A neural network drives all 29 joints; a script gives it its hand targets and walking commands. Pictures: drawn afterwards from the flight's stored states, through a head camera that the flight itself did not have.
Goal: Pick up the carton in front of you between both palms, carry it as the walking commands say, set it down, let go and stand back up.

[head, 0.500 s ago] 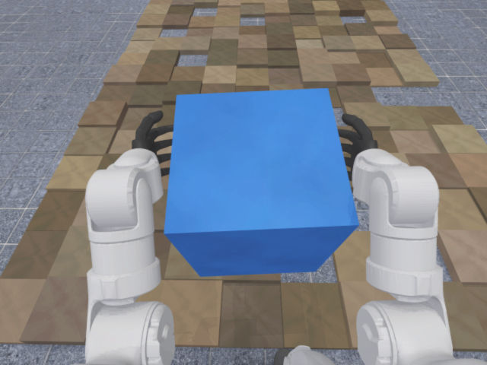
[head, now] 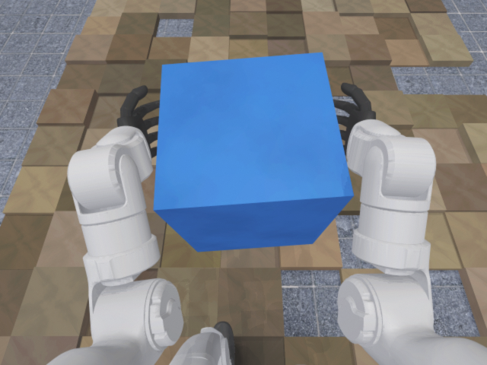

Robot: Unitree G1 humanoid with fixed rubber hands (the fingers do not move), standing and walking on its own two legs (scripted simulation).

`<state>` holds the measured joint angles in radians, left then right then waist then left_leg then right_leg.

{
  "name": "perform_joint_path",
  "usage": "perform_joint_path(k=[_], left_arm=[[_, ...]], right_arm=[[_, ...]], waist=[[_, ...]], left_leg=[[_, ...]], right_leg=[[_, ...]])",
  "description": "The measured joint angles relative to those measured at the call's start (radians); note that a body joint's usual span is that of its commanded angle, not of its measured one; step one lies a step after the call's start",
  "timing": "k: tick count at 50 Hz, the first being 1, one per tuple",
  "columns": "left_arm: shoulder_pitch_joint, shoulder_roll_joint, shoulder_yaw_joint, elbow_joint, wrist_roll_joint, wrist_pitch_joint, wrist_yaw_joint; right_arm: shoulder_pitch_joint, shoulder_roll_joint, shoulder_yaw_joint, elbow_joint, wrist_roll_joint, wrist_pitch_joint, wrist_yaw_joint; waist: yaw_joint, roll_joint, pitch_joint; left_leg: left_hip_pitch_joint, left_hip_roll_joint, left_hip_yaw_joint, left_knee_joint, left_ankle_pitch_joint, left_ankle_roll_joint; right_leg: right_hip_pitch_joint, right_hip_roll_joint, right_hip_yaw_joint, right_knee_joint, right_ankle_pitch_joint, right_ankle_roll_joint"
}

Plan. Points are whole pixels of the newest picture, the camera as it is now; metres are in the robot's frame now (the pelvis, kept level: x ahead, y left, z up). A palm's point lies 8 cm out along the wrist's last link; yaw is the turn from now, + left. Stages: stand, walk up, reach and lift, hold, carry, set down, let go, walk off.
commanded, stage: carry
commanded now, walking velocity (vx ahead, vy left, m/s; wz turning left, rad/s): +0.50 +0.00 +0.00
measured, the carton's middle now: (249, 168) +0.39 +0.00 +0.06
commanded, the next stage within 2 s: none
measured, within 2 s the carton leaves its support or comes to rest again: neither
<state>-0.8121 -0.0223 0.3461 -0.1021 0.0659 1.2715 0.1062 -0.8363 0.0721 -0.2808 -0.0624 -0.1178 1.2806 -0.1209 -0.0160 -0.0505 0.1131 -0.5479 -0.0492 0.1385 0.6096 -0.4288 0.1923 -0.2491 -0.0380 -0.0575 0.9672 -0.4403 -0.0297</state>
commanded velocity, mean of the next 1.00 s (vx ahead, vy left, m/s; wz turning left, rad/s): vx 0.32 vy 0.00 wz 0.00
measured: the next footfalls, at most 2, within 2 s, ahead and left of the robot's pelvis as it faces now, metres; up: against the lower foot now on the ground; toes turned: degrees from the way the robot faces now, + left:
right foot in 0.24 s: +0.30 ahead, -0.12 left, +0.01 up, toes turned -1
left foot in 0.66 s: +0.61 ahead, +0.03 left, -0.03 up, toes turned +4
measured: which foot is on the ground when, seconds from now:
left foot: down 0.00-0.28, up 0.30-0.64, down 0.66-1.00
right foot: up 0.00-0.22, down 0.24-0.64, up 0.66-1.00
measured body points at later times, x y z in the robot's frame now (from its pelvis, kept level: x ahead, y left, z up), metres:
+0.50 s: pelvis +0.33 -0.04 +0.05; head +0.40 -0.04 +0.50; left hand +0.71 +0.16 +0.20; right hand +0.75 -0.14 +0.20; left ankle +0.36 +0.07 -0.64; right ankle +0.26 -0.12 -0.69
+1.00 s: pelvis +0.63 +0.01 +0.03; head +0.73 +0.01 +0.46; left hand +1.03 +0.13 +0.10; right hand +1.01 -0.17 +0.10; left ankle +0.58 +0.03 -0.71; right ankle +0.72 -0.11 -0.68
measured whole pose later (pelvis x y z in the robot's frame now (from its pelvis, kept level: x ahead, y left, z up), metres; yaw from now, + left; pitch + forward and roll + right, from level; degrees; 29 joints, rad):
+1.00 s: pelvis +0.63 +0.01 +0.03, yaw +0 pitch +6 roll -2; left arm -0.69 -0.08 0.29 -0.03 0.13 1.22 0.12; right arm -0.68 0.05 -0.27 0.01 -0.06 1.22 -0.13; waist -0.08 0.02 0.11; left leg -0.26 -0.07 0.10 0.49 -0.12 0.14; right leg -0.58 0.02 -0.04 0.67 -0.12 -0.02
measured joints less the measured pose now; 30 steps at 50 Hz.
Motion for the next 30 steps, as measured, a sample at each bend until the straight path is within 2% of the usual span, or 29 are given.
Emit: perform_joint_path(k=[2, 3, 5, 8, 11, 13, 14, 15, 18, 19, 20, 21, 24, 27, 30], left_arm=[[0.010, 0.003, -0.006, -0.027, -0.004, -0.001, -0.003], [0.014, -0.004, -0.006, -0.047, -0.002, 0.000, -0.005], [0.020, -0.023, -0.008, -0.098, 0.006, 0.004, -0.007], [0.029, -0.048, -0.021, -0.170, 0.023, 0.004, -0.013], [0.035, -0.060, -0.038, -0.192, 0.047, 0.001, -0.019], [0.034, -0.065, -0.050, -0.162, 0.064, -0.003, -0.020], [0.032, -0.071, -0.056, -0.133, 0.075, -0.009, -0.019], [0.030, -0.073, -0.062, -0.102, 0.085, -0.011, -0.018], [0.031, -0.054, -0.075, -0.025, 0.081, 0.006, -0.001], [0.033, -0.043, -0.078, -0.007, 0.067, 0.013, 0.004], [0.034, -0.033, -0.078, 0.006, 0.051, 0.018, 0.010], [0.034, -0.023, -0.077, 0.017, 0.035, 0.020, 0.014], [0.013, 0.004, -0.070, 0.050, -0.008, 0.023, 0.026], [-0.031, 0.025, -0.065, 0.111, -0.033, 0.010, 0.029], [-0.069, 0.041, -0.070, 0.190, -0.044, -0.006, 0.029]], right_arm=[[0.028, 0.004, 0.021, -0.035, 0.009, -0.010, -0.013], [0.045, 0.004, 0.026, -0.063, 0.020, -0.010, -0.019], [0.075, 0.004, 0.026, -0.126, 0.047, -0.010, -0.030], [0.098, 0.004, 0.014, -0.206, 0.080, -0.011, -0.041], [0.091, -0.008, 0.002, -0.220, 0.098, -0.004, -0.041], [0.081, -0.029, -0.002, -0.187, 0.106, 0.004, -0.038], [0.078, -0.046, -0.003, -0.163, 0.109, 0.009, -0.033], [0.074, -0.059, -0.005, -0.132, 0.111, 0.013, -0.028], [0.060, -0.076, 0.005, -0.039, 0.098, 0.026, -0.015], [0.055, -0.076, 0.008, -0.020, 0.091, 0.034, -0.013], [0.047, -0.075, 0.011, -0.005, 0.082, 0.041, -0.012], [0.040, -0.072, 0.012, 0.006, 0.073, 0.047, -0.012], [0.015, -0.057, 0.003, 0.018, 0.042, 0.061, -0.010], [-0.011, -0.050, -0.016, 0.031, 0.013, 0.066, -0.007], [-0.024, -0.052, -0.028, 0.062, -0.006, 0.068, -0.002]], waist=[[-0.036, 0.016, 0.022], [-0.051, 0.026, 0.033], [-0.076, 0.045, 0.055], [-0.103, 0.057, 0.066], [-0.109, 0.047, 0.037], [-0.093, 0.053, 0.013], [-0.074, 0.074, 0.009], [-0.051, 0.084, 0.001], [0.024, 0.062, -0.035], [0.046, 0.046, -0.046], [0.066, 0.037, -0.054], [0.086, 0.032, -0.060], [0.135, 0.022, -0.077], [0.161, 0.034, -0.101], [0.161, 0.057, -0.134]], left_leg=[[0.036, 0.002, -0.015, -0.025, -0.007, -0.020], [0.061, 0.003, -0.024, -0.049, -0.005, -0.021], [0.119, 0.007, -0.041, -0.107, -0.006, -0.024], [0.203, 0.020, -0.064, -0.163, -0.034, -0.030], [0.277, 0.029, -0.073, -0.167, -0.097, -0.049], [0.320, 0.049, -0.067, -0.106, -0.152, -0.087], [0.320, 0.075, -0.067, -0.031, -0.154, -0.111], [0.294, 0.086, -0.082, 0.087, -0.096, -0.125], [0.151, 0.045, -0.137, 0.484, -0.039, -0.140], [0.108, 0.031, -0.134, 0.543, -0.026, -0.141], [0.069, 0.026, -0.127, 0.561, -0.012, -0.143], [0.036, 0.025, -0.120, 0.542, -0.005, -0.147], [-0.031, 0.019, -0.103, 0.339, 0.036, -0.166], [-0.058, 0.011, -0.082, 0.098, 0.235, -0.168], [-0.013, 0.012, -0.055, -0.136, 0.489, -0.147]], right_leg=[[-0.136, 0.052, 0.068, 0.277, -0.047, -0.002], [-0.199, 0.064, 0.081, 0.345, -0.048, -0.007], [-0.304, 0.062, 0.083, 0.348, -0.040, -0.009], [-0.401, 0.045, 0.072, 0.145, -0.047, 0.007], [-0.392, 0.036, 0.050, -0.213, 0.075, 0.026], [-0.324, 0.045, 0.014, -0.351, 0.277, 0.024], [-0.287, 0.059, -0.003, -0.353, 0.315, 0.019], [-0.256, 0.067, -0.016, -0.347, 0.283, 0.014], [-0.171, 0.075, -0.007, -0.373, 0.178, -0.022], [-0.139, 0.068, 0.004, -0.405, 0.221, -0.033], [-0.105, 0.063, 0.011, -0.432, 0.211, -0.022], [-0.074, 0.060, 0.014, -0.456, 0.184, -0.010], [0.015, 0.054, 0.024, -0.532, 0.134, -0.020], [0.092, 0.057, 0.023, -0.569, 0.089, -0.021], [0.172, 0.079, 0.017, -0.547, -0.001, -0.008]])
